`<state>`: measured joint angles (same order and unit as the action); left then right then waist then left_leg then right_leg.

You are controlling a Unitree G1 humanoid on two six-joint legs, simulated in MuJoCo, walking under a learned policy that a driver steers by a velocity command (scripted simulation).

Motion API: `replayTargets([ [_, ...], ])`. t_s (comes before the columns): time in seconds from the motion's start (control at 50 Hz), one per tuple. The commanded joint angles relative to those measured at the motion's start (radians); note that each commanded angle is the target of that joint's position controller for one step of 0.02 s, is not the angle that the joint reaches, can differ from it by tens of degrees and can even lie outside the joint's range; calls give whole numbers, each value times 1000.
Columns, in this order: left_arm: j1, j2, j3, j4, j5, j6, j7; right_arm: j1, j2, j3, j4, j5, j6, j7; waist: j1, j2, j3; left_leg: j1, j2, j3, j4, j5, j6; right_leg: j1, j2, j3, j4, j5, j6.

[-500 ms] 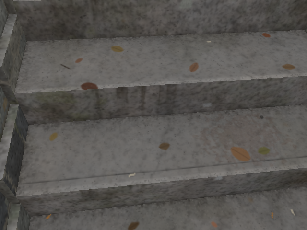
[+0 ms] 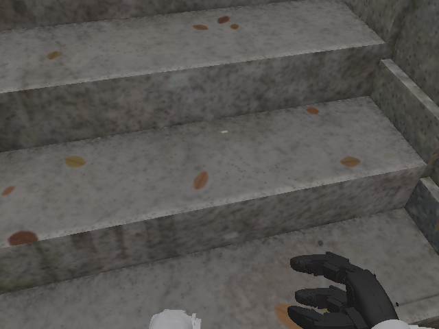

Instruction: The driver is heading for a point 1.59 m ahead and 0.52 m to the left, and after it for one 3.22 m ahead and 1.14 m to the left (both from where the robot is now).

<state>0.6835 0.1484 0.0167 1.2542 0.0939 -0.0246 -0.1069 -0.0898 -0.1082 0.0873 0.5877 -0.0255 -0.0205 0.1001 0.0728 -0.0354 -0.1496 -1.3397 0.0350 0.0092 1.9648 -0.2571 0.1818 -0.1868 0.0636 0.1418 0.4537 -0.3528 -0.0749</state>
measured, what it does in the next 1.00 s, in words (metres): climbs: left foot 0.17 m higher, then right foot 0.17 m higher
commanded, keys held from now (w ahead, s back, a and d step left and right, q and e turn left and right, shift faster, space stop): w+e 0.06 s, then w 0.12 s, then w+q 0.82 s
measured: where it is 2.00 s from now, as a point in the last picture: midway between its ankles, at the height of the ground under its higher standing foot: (189, 56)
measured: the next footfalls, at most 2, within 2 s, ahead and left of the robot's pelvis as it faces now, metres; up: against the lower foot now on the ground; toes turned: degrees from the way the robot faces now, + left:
left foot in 0.06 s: +0.15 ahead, +0.12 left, +0.17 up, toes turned -3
right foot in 0.52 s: +0.47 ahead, -0.23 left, +0.34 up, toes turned -12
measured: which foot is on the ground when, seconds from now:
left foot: up 0.00-0.04, down 0.06-0.62, up 0.64-1.00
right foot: down 0.00-0.10, up 0.12-0.50, down 0.52-1.00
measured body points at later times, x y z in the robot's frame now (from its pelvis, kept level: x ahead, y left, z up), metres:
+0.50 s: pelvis +0.25 -0.04 +0.16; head +0.26 -0.03 +0.61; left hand +0.57 +0.06 +0.14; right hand +0.09 -0.20 +0.03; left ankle +0.11 +0.13 -0.56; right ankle +0.39 -0.20 -0.37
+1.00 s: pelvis +0.46 -0.11 +0.34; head +0.47 -0.13 +0.79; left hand +0.40 +0.14 +0.20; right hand +0.70 -0.31 +0.24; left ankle +0.48 +0.03 -0.09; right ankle +0.43 -0.22 -0.39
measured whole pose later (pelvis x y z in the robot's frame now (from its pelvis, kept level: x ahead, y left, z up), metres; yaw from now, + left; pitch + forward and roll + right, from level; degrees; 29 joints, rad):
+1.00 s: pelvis +0.46 -0.11 +0.34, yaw +10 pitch +1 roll -1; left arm 0.42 0.19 0.05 1.02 0.07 -0.11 0.08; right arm 0.03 -0.18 -0.07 0.69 -0.01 0.08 -0.02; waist -0.02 0.06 -0.02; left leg -1.16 -0.03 -0.08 2.11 -0.25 0.09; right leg -0.19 -0.14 -0.35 0.57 -0.38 0.00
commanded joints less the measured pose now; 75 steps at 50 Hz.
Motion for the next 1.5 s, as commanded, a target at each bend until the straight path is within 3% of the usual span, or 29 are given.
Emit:
replayTargets([
  [0.02, -442, 383, 57, -312, -79, -91, 1, -34, -150, -30, -121, 31, 47, 12, -250, 53, 13, 830, -70, 147, -415, -25, -141, -625, -232, 130, -297, 1478, -243],
  [0.06, -250, 358, 78, -287, -98, -97, -6, 82, -202, -58, -73, -1, 64, -15, -168, -146, -74, 730, -168, 194, -937, -107, -131, -25, -284, 127, -64, 2009, -257],
  [0.08, -171, 279, 77, -267, -19, -83, -34, 333, -271, -96, -9, 3, 53, -40, -174, -46, -234, 1004, -107, -21, -1011, 195, -22, -44, -216, 100, 279, 2101, -206],
  [0.1, -89, 168, 43, -242, 64, -61, -74, 627, -358, -126, 101, 15, 49, -42, -187, 224, -465, 1387, 111, -491, -1200, 506, 232, -288, -137, 103, 638, 1436, -167],
  [0.12, -128, 117, 52, -215, 24, -32, -102, 679, -359, -138, 118, -30, 48, -25, -257, 365, -253, 1204, 301, -949, -1519, 42, 353, -639, 70, 151, 1232, 461, -113],
  [0.14, -325, 103, 58, -299, -51, -18, -82, 567, -271, -121, 160, -5, 15, -29, -200, 146, 74, 1064, 247, -855, -1547, -428, 220, -982, 34, 151, 1520, 426, -153],
  [0.24, -515, 25, -2, -485, -60, 3, 51, 335, 48, -49, 341, -31, -75, -31, -12, 9, 52, 967, 140, -243, -1562, -7, 50, -1067, -50, 83, 1450, 213, -177],
  [0.28, -591, 37, -22, -542, -68, 23, 48, 336, -36, -72, 354, -66, -97, -25, -16, 26, 66, 895, 124, -170, -1640, -13, 21, -1082, -100, -15, 1451, 182, -151],
  [0.32, -587, -18, -29, -571, -51, 19, 100, 417, -58, -67, 394, 17, -115, -129, 36, 29, 221, 681, 110, -118, -1682, -33, -2, -786, -90, -138, 1307, 328, 31],
  [0.34, -689, 74, -44, -619, -46, 22, 36, 354, -149, -78, 333, -43, -119, -43, -19, 91, -42, 775, 101, -86, -1692, 139, 15, -802, -99, -177, 1469, 248, -65],
  [0.4, -891, 82, -67, -704, 15, 20, 43, 658, -131, -83, 449, -53, -123, -44, -147, 93, 24, 1289, 183, -230, -1614, 151, 6, -1241, -173, -121, 1329, 11, -98],
  [0.52, -1231, -19, -134, -794, -58, 49, 21, 661, -187, -116, 517, -30, -76, 21, -178, 179, 161, 913, 316, -292, -1967, 182, 75, -766, -177, -205, 891, -224, -82],
  [0.56, -718, 51, -63, -670, -117, -33, 84, 650, -188, -134, 450, 55, -100, -59, -89, 67, 135, 1009, 122, -76, -1670, 1158, -20, -333, -66, -373, 685, -146, -65],
  [0.58, -931, 107, -50, -667, -131, -6, 59, 738, -220, -130, 461, -33, -149, -8, -66, 159, -299, 920, 145, -94, -1547, 1386, -59, -64, -46, -261, 716, 100, -82],
  [0.62, -478, 118, 0, -571, -90, -22, 150, 469, -312, -208, 333, 83, -135, -57, 105, 34, -176, 736, 17, 1, -925, 987, -193, 250, -297, 68, 386, 358, -95],
  [0.64, -271, 261, 4, -417, -68, -20, 117, 676, -100, -146, 389, -13, -139, -20, 67, -340, -685, 655, -54, -206, -338, -13, -181, 387, -584, 512, 227, 991, -339],
  [0.68, -357, 259, 23, -333, 7, -72, 92, 508, -65, -177, 428, 52, -126, -18, 23, -133, -120, 450, -18, -244, 95, 150, -103, -55, -526, 260, 233, 1045, -226],
  [0.76, -664, -72, -30, -286, -48, -73, 68, 364, 55, -100, 319, 17, -41, -57, -173, 99, -47, 294, 53, -195, -5, 9, -6, -133, -408, -53, 101, 596, -124],
  [0.84, -848, 23, 1, -343, -5, -119, 91, 330, -41, -107, 262, 31, 14, -44, -273, 101, 60, 516, 52, -109, -268, 82, -5, -370, -275, -362, -148, 407, -87],
  [0.88, -347, 124, 27, -213, -60, -134, 233, 215, -122, -167, 145, -39, 93, -166, -170, 203, 179, 180, -4, -145, 105, 73, -115, -70, -552, -88, -164, 132, -84],
  [0.98, -261, 190, 73, -329, -27, -79, 229, 83, -77, -165, 38, -29, 112, -140, -118, 62, 221, -5, -69, -101, 213, -32, -147, 148, -481, -221, -106, 79, -13],
  [1.0, -253, 54, -8, -261, 0, -113, 72, 54, -60, -95, 35, 125, 91, -43, -59, -185, 123, -149, -96, -157, 427, 32, -14, 113, -309, -249, -140, 78, -158],
  [1.1, -217, 29, -26, -146, 76, -109, 28, -2, -112, -78, 7, 60, 21, -24, -73, -52, 143, -290, 49, -95, 190, 69, 157, 264, -463, -296, -273, 155, -189],
  [1.2, -252, 200, 4, -165, 3, -78, -16, -254, -69, -16, -59, 29, 91, -11, -51, -127, 125, 202, 34, 141, -547, -474, 36, 55, -444, -434, -511, 141, -198],
  [1.26, -327, 315, 38, -244, -12, -96, -18, 62, -124, -57, 66, 48, 50, -10, -194, -169, 47, 549, -179, 279, -704, -146, 19, 186, -402, -521, -154, 1339, -204],
  [1.32, -238, 212, 32, -240, 91, -93, -63, 654, -280, -116, 321, 5, 4, -53, -281, 99, -208, 1526, -69, -345, -1071, 286, 166, -567, -195, -322, 610, 455, 28],
  [1.36, -375, 170, 55, -297, -24, -71, -60, 748, -450, -191, 378, 3, -8, -57, -256, 214, -168, 1378, 103, -758, -1413, 269, 52, -713, -31, 19, 1151, 329, 58],
  [1.42, -446, 1, 8, -320, -38, -91, -1, 441, -237, -121, 377, 12, -22, -24, -85, 163, -48, 931, 86, -653, -1387, 213, 24, -812, -5, 120, 1651, 408, -63],
  [1.5, -483, 90, -3, -363, -34, -35, 37, 260, -137, -76, 410, -27, -60, -2, 38, -17, 13, 781, 45, -417, -1472, 220, 73, -997, -87, 23, 1676, 334, -82],
])
Velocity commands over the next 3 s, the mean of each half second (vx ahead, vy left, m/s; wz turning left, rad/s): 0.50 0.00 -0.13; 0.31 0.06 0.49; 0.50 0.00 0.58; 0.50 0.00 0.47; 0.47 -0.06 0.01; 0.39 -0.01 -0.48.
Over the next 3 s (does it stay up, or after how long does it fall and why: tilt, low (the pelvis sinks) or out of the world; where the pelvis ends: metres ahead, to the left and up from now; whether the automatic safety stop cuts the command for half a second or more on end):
stays up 1.42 0.54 0.92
